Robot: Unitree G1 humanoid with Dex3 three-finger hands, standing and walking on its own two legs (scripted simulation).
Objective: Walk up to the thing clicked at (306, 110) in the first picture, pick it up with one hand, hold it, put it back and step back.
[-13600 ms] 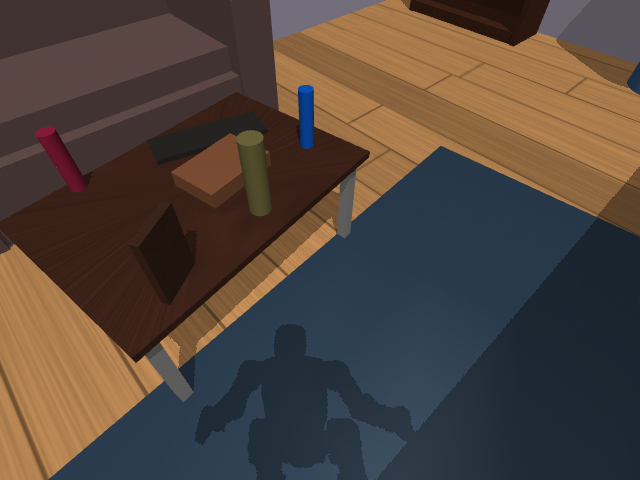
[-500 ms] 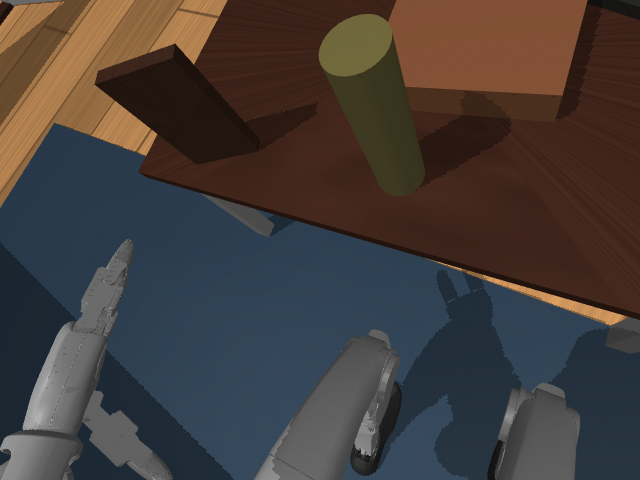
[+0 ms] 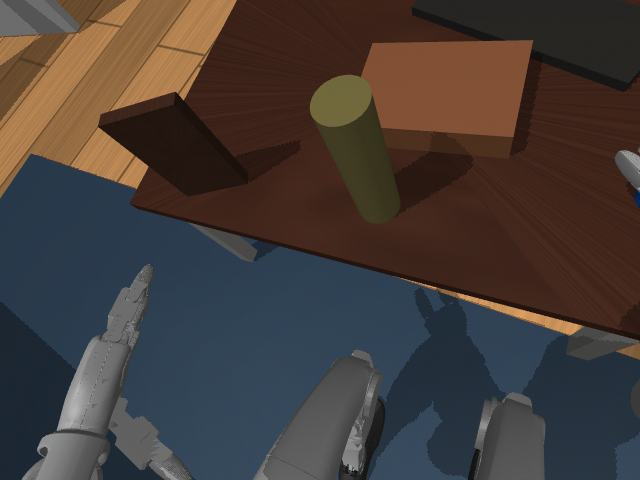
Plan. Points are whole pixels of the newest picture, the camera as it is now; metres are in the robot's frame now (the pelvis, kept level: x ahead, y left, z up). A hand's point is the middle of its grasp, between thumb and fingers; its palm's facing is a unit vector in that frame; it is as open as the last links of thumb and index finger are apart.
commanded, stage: settle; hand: right
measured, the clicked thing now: out of the picture +0.53 -0.22 +0.00
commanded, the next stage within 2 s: lift in 0.38 s
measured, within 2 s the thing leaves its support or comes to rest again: neither
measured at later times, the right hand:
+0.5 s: hand out of the picture +0.54 -0.23 +0.01, palm faces +0.20 +0.98 +0.00, open 8.0 cm
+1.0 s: hand out of the picture +0.50 -0.23 +0.06, palm faces +0.20 +0.98 +0.00, open 8.0 cm
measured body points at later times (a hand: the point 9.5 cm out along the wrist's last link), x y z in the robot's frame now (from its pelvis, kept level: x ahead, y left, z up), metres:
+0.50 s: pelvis +0.01 +0.00 +0.03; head +0.19 -0.08 +0.43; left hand +0.19 +0.25 +0.10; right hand +0.53 -0.28 +0.01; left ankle +0.07 +0.14 -0.55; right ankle +0.05 -0.13 -0.55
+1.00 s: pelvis +0.02 +0.00 +0.06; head +0.16 -0.07 +0.48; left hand +0.19 +0.25 +0.10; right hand +0.48 -0.28 +0.06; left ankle +0.07 +0.14 -0.55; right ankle +0.05 -0.13 -0.55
